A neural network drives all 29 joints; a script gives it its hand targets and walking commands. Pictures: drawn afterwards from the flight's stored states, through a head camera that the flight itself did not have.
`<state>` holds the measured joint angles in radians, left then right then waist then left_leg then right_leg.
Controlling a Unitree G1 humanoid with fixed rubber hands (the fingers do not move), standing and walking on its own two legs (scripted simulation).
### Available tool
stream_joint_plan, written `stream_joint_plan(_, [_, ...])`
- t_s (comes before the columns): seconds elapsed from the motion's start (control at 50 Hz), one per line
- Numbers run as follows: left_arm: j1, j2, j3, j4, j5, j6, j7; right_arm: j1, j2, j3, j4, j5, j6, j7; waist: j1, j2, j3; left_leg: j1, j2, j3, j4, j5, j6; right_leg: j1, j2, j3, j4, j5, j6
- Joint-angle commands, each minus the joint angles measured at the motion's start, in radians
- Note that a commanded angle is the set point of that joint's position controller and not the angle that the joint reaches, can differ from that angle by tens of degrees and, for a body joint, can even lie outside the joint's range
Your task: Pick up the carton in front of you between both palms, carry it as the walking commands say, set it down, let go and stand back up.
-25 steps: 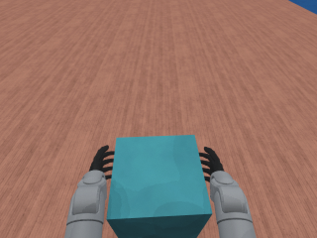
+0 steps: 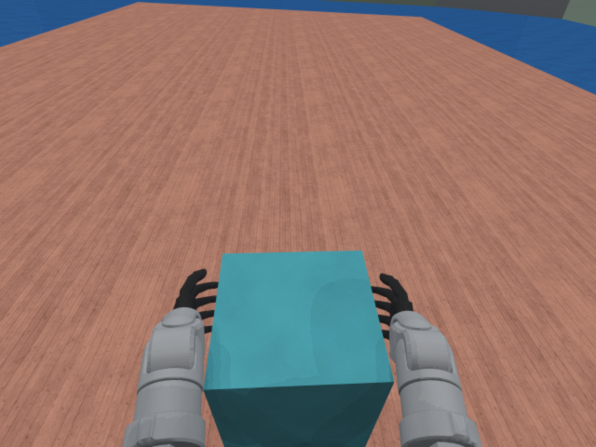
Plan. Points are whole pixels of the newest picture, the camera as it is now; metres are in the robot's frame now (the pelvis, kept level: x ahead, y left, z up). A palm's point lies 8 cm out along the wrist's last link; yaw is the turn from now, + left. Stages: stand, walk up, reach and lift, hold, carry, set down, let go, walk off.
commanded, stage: set down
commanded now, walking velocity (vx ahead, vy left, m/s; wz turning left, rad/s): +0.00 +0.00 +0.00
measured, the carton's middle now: (294, 355) +0.30 +0.00 -0.02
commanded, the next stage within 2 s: none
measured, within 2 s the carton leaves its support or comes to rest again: neither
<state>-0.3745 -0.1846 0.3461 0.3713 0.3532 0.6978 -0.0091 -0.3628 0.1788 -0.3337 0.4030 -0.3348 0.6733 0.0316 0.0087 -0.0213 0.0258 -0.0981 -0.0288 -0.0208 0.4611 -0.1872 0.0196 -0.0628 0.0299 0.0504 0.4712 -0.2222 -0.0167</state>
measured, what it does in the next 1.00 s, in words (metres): lowers itself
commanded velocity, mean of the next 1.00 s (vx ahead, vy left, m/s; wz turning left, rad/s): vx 0.00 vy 0.00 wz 0.00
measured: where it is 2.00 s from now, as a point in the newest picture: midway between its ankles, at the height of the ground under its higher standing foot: outside the picture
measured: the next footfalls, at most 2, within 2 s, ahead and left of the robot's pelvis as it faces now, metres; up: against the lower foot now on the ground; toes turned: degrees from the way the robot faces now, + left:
none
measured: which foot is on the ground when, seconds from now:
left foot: down 0.00-1.00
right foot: down 0.00-1.00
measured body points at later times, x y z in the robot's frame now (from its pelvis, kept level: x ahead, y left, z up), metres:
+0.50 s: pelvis -0.01 -0.01 -0.05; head +0.16 -0.01 +0.37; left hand +0.36 +0.16 -0.12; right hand +0.38 -0.15 -0.12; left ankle +0.07 +0.11 -0.74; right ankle +0.04 -0.12 -0.74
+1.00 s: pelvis -0.02 -0.02 -0.18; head +0.21 -0.01 +0.21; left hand +0.40 +0.16 -0.27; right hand +0.43 -0.14 -0.27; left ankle +0.07 +0.11 -0.74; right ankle +0.04 -0.12 -0.74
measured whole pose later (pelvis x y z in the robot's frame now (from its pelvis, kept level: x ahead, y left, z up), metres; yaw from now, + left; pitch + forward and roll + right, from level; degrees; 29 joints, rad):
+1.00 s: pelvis -0.02 -0.02 -0.18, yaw +0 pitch +41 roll +0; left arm -0.68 -0.12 0.48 0.58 0.19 0.16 0.05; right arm -0.75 0.04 -0.34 0.70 -0.19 0.16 -0.04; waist 0.03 -0.01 -0.22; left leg -1.69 -0.04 -0.03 1.41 -0.44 -0.02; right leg -1.66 0.07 0.01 1.45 -0.51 -0.02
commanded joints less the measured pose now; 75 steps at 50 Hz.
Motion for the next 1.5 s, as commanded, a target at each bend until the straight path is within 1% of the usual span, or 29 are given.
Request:
stream_joint_plan(0.0, [-0.597, -0.954, -0.442, 0.151, -0.232, -0.034, -0.263, -0.685, 0.887, 0.435, 0.099, 0.228, -0.052, 0.277, 0.014, 0.083, -0.089, -0.013, 0.008, -0.103, -0.156, -0.373, 0.006, -0.112, 0.036, 0.026, -0.085, -0.230, -0.018])
stream_joint_plan(0.04, [-0.639, -0.927, -0.359, 0.213, -0.191, -0.050, -0.244, -0.720, 0.859, 0.353, 0.170, 0.181, -0.069, 0.267, 0.016, 0.069, -0.063, -0.013, 0.011, -0.102, -0.145, -0.379, 0.008, -0.142, 0.037, 0.024, -0.064, -0.239, -0.019])
stream_joint_plan(0.08, [-0.664, -0.883, -0.271, 0.264, -0.148, -0.069, -0.221, -0.736, 0.817, 0.263, 0.236, 0.123, -0.089, 0.246, 0.017, 0.051, -0.039, -0.012, 0.009, -0.092, -0.120, -0.362, 0.009, -0.182, 0.034, 0.024, -0.049, -0.252, -0.025])
stream_joint_plan(0.14, [-0.666, -0.788, -0.143, 0.302, -0.073, -0.108, -0.184, -0.720, 0.723, 0.129, 0.301, 0.023, -0.125, 0.206, 0.015, 0.028, -0.012, -0.033, -0.006, -0.070, -0.061, -0.317, 0.008, -0.267, 0.034, 0.022, -0.028, -0.269, -0.036])
stream_joint_plan(0.2, [-0.631, -0.684, -0.050, 0.305, -0.005, -0.162, -0.157, -0.677, 0.612, 0.040, 0.311, -0.055, -0.181, 0.175, 0.012, 0.005, -0.025, -0.083, -0.026, -0.051, 0.015, -0.254, 0.002, -0.366, 0.039, 0.019, 0.011, -0.254, -0.038])
stream_joint_plan(0.24, [-0.595, -0.631, -0.024, 0.298, 0.017, -0.216, -0.143, -0.640, 0.559, 0.024, 0.297, -0.079, -0.230, 0.161, 0.013, 0.004, -0.061, -0.159, -0.038, -0.045, 0.069, -0.172, -0.002, -0.417, 0.046, 0.016, 0.058, -0.183, -0.034])
stream_joint_plan(0.26, [-0.582, -0.612, -0.027, 0.289, 0.017, -0.249, -0.138, -0.627, 0.547, 0.029, 0.287, -0.078, -0.259, 0.157, 0.016, 0.007, -0.101, -0.200, -0.044, -0.044, 0.099, -0.122, -0.007, -0.439, 0.051, 0.018, 0.088, -0.137, -0.029])
stream_joint_plan(0.3, [-0.562, -0.604, -0.064, 0.272, 0.001, -0.318, -0.133, -0.608, 0.556, 0.068, 0.276, -0.051, -0.324, 0.151, 0.018, 0.009, -0.187, -0.254, -0.056, -0.044, 0.157, -0.025, -0.012, -0.486, 0.063, 0.015, 0.145, -0.058, -0.020])
stream_joint_plan(0.36, [-0.565, -0.667, -0.179, 0.246, -0.050, -0.434, -0.135, -0.617, 0.621, 0.174, 0.257, 0.014, -0.438, 0.150, 0.018, 0.015, -0.344, -0.306, -0.075, -0.047, 0.241, 0.096, -0.020, -0.549, 0.076, 0.019, 0.218, 0.035, -0.013])
stream_joint_plan(0.42, [-0.589, -0.728, -0.307, 0.237, -0.104, -0.534, -0.137, -0.646, 0.680, 0.310, 0.250, 0.085, -0.534, 0.141, 0.020, 0.014, -0.547, -0.378, -0.089, -0.044, 0.351, 0.191, -0.031, -0.619, 0.089, 0.030, 0.316, 0.129, 0.001])
stream_joint_plan(0.46, [-0.598, -0.767, -0.396, 0.215, -0.144, -0.582, -0.139, -0.659, 0.731, 0.411, 0.231, 0.129, -0.581, 0.131, 0.028, 0.005, -0.720, -0.427, -0.095, -0.041, 0.425, 0.266, -0.036, -0.636, 0.097, 0.036, 0.385, 0.216, 0.014])
stream_joint_plan(0.5, [-0.591, -0.790, -0.471, 0.184, -0.176, -0.610, -0.137, -0.655, 0.764, 0.496, 0.193, 0.166, -0.611, 0.118, 0.033, 0.002, -0.891, -0.484, -0.100, -0.043, 0.493, 0.329, -0.040, -0.653, 0.100, 0.044, 0.453, 0.302, 0.024])
stream_joint_plan(0.54, [-0.566, -0.792, -0.517, 0.159, -0.200, -0.621, -0.129, -0.640, 0.770, 0.555, 0.160, 0.192, -0.622, 0.104, 0.034, -0.002, -1.001, -0.549, -0.103, -0.042, 0.548, 0.358, -0.044, -0.688, 0.100, 0.050, 0.506, 0.352, 0.031])
stream_joint_plan(0.58, [-0.549, -0.781, -0.534, 0.148, -0.212, -0.618, -0.122, -0.627, 0.759, 0.584, 0.144, 0.208, -0.617, 0.091, 0.033, -0.008, -1.039, -0.629, -0.108, -0.036, 0.586, 0.331, -0.049, -0.736, 0.101, 0.052, 0.541, 0.345, 0.036])
stream_joint_plan(0.64, [-0.559, -0.764, -0.525, 0.157, -0.214, -0.597, -0.121, -0.635, 0.744, 0.588, 0.152, 0.215, -0.594, 0.084, 0.034, -0.019, -1.012, -0.759, -0.114, -0.020, 0.630, 0.223, -0.054, -0.828, 0.107, 0.047, 0.578, 0.249, 0.040])
stream_joint_plan(0.72, [-0.604, -0.765, -0.481, 0.199, -0.207, -0.562, -0.125, -0.680, 0.742, 0.555, 0.191, 0.210, -0.557, 0.085, 0.037, -0.025, -0.936, -0.910, -0.117, -0.006, 0.686, 0.095, -0.051, -0.952, 0.112, 0.038, 0.628, 0.111, 0.038])
stream_joint_plan(0.78, [-0.644, -0.767, -0.445, 0.237, -0.202, -0.541, -0.125, -0.722, 0.739, 0.518, 0.231, 0.201, -0.539, 0.090, 0.037, -0.025, -0.913, -0.991, -0.119, 0.000, 0.735, 0.044, -0.049, -1.041, 0.114, 0.030, 0.673, 0.047, 0.036])
stream_joint_plan(0.92, [-0.755, -0.772, -0.403, 0.278, -0.208, -0.532, -0.101, -0.833, 0.712, 0.462, 0.296, 0.197, -0.535, 0.093, 0.029, -0.008, -0.964, -1.109, -0.128, 0.010, 0.860, 0.018, -0.056, -1.216, 0.129, 0.005, 0.801, -0.010, 0.027])
stream_joint_plan(1.04, [-0.864, -0.765, -0.406, 0.270, -0.229, -0.532, -0.070, -0.944, 0.683, 0.459, 0.314, 0.222, -0.535, 0.091, 0.029, 0.001, -1.043, -1.192, -0.135, 0.026, 0.966, -0.005, -0.069, -1.320, 0.143, -0.017, 0.918, -0.047, 0.024])
stream_joint_plan(1.18, [-0.993, -0.757, -0.413, 0.258, -0.258, -0.518, -0.043, -1.072, 0.653, 0.462, 0.330, 0.254, -0.521, 0.093, 0.032, -0.003, -1.105, -1.268, -0.139, 0.043, 1.080, -0.049, -0.077, -1.422, 0.148, -0.038, 1.036, -0.104, 0.023])
stream_joint_plan(1.28, [-1.076, -0.747, -0.402, 0.263, -0.271, -0.506, -0.036, -1.151, 0.629, 0.448, 0.355, 0.265, -0.508, 0.099, 0.032, -0.008, -1.116, -1.323, -0.138, 0.051, 1.152, -0.071, -0.079, -1.493, 0.147, -0.049, 1.109, -0.132, 0.023])
stream_joint_plan(1.48, [-1.215, -0.691, -0.357, 0.290, -0.288, -0.501, -0.040, -1.269, 0.579, 0.425, 0.420, 0.276, -0.495, 0.111, 0.036, -0.020, -1.098, -1.455, -0.133, 0.072, 1.287, -0.082, -0.076, -1.608, 0.136, -0.055, 1.241, -0.135, 0.020])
